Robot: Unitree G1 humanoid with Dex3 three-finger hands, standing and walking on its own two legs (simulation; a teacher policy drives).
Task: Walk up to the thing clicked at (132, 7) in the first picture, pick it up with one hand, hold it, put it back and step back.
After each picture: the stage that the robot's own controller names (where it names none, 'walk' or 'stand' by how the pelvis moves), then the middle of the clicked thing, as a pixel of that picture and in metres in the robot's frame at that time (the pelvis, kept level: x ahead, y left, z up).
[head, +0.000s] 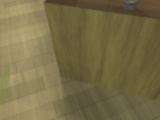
stand; out of the picture +0.81 -0.23 +0.07
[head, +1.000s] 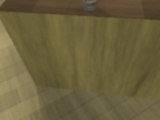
walk; out of the picture +0.75 +0.02 +0.09
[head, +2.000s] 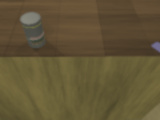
stand; (34, 31) +0.49 +0.21 +0.09
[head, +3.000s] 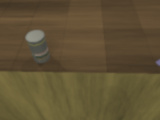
stand; (38, 47) +0.46 +0.20 +0.07
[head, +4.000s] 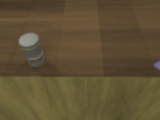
stand; (33, 50) +0.44 +0.21 +0.06
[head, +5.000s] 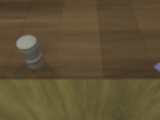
stand; (31, 53) +0.43 +0.22 +0.06
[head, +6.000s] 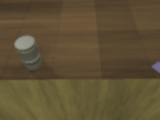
stand; (29, 53) +0.43 +0.23 +0.06
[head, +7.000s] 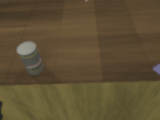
rise first; (31, 59) +0.41 +0.24 +0.07
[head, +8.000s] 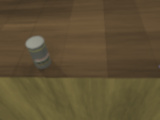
go down; (39, 53) +0.44 +0.23 +0.07
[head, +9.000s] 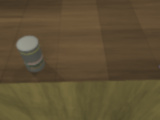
go down; (32, 54) +0.41 +0.20 +0.08
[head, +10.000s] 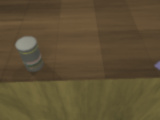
approach; (30, 54) +0.42 +0.21 +0.08
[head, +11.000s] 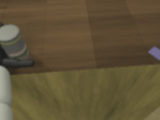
close; (14, 45) +0.43 +0.23 +0.10
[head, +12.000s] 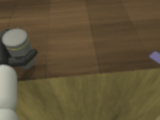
lift; (21, 49) +0.40 +0.21 +0.13
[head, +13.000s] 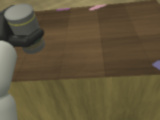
lift; (27, 30) +0.34 +0.17 +0.28
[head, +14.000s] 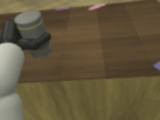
hold; (35, 35) +0.35 +0.16 +0.26
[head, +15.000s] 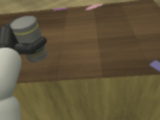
hold; (31, 40) +0.35 +0.17 +0.24
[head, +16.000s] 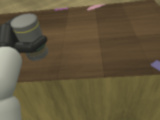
crouch; (31, 38) +0.35 +0.17 +0.25
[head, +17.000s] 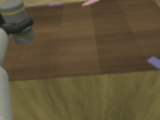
crouch; (18, 22) +0.41 +0.21 +0.26
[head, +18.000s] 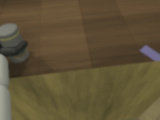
lower; (13, 43) +0.45 +0.23 +0.10
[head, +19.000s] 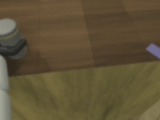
lower; (11, 40) +0.44 +0.23 +0.11
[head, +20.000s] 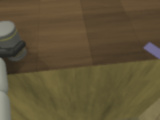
lower; (10, 42) +0.44 +0.23 +0.11
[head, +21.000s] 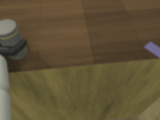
lower; (11, 40) +0.44 +0.23 +0.11
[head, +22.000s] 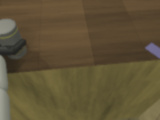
loosen; (10, 40) +0.45 +0.23 +0.11
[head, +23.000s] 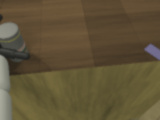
withdraw; (13, 43) +0.44 +0.23 +0.10
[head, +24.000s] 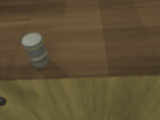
sink last; (36, 51) +0.43 +0.21 +0.09
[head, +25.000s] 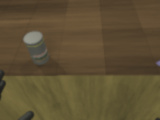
stand; (37, 48) +0.45 +0.23 +0.07
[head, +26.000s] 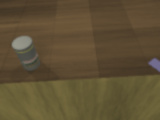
stand; (27, 53) +0.43 +0.23 +0.08
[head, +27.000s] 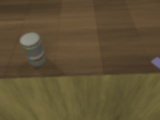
stand; (34, 50) +0.45 +0.21 +0.06
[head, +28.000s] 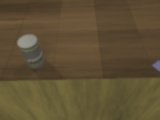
stand; (32, 52) +0.43 +0.22 +0.06
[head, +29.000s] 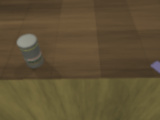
stand; (31, 51) +0.44 +0.22 +0.06
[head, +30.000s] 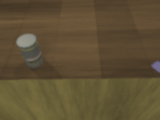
stand; (31, 51) +0.44 +0.22 +0.06
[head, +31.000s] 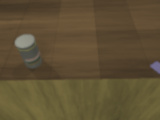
walk; (29, 52) +0.43 +0.23 +0.06
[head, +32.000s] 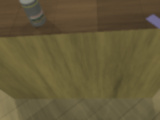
walk; (33, 10) +0.61 +0.24 +0.08
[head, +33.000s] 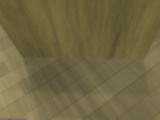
walk; out of the picture +0.99 +0.15 +0.10
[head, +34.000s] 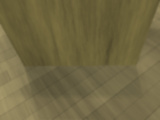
stand; out of the picture +1.09 +0.20 +0.08
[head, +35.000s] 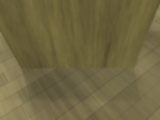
stand; out of the picture +1.06 +0.20 +0.06
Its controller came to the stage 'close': yes
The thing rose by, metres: 0.21
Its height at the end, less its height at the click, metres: +0.00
